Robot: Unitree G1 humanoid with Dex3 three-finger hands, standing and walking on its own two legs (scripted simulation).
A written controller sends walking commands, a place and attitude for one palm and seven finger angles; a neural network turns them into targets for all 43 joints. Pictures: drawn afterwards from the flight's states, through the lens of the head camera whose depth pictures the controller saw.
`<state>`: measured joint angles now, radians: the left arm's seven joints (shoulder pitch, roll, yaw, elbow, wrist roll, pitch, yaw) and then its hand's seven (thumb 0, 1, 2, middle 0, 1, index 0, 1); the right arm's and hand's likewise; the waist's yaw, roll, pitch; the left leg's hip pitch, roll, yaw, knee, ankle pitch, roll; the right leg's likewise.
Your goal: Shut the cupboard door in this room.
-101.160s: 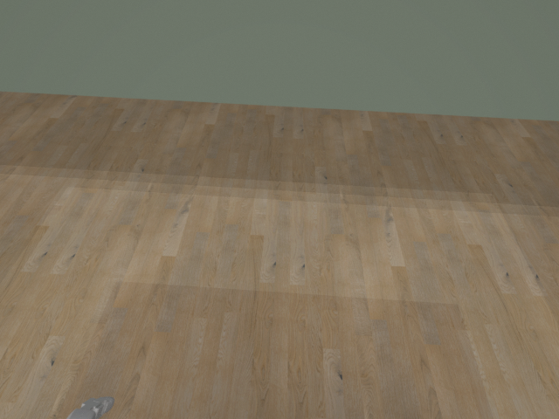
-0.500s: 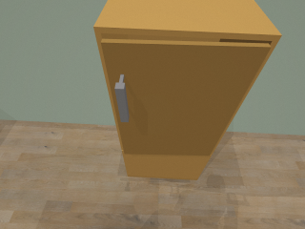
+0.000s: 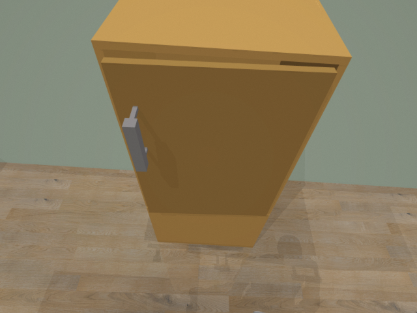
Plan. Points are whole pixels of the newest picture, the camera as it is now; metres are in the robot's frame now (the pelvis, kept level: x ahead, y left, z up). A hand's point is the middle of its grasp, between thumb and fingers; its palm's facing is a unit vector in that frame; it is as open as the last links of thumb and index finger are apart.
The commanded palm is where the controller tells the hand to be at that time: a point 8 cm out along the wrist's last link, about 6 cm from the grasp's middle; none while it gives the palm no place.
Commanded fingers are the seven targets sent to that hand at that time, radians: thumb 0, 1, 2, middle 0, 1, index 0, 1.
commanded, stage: come to a stop and stand still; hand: left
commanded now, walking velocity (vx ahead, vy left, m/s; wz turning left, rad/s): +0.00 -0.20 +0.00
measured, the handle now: (138, 139) +0.45 +0.18 +0.05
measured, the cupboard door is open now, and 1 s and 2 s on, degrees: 2 2 2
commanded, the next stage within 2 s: look again from close up in 1.88 s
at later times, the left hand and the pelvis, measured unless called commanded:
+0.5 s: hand out of the picture +0.01 +0.15 -0.19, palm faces +0.10 -0.98 -0.19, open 7.3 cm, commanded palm none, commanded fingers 0.00 0.90 0.90 -0.20 -0.30 -0.20 -0.30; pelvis +0.00 -0.04 -0.01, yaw +1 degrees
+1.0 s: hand out of the picture +0.04 +0.24 -0.17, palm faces +0.00 -0.96 -0.26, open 7.4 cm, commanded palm none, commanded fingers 0.00 0.90 0.90 -0.20 -0.30 -0.20 -0.30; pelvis +0.00 +0.05 -0.01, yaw -2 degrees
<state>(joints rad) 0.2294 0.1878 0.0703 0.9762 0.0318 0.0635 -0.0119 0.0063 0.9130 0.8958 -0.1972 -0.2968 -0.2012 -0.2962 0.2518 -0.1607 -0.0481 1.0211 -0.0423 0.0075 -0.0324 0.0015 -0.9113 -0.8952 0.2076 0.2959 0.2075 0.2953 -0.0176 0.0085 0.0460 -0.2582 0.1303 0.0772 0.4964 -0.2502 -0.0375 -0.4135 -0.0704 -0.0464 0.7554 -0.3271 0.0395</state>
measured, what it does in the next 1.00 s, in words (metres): steps on the spot: right foot, then left foot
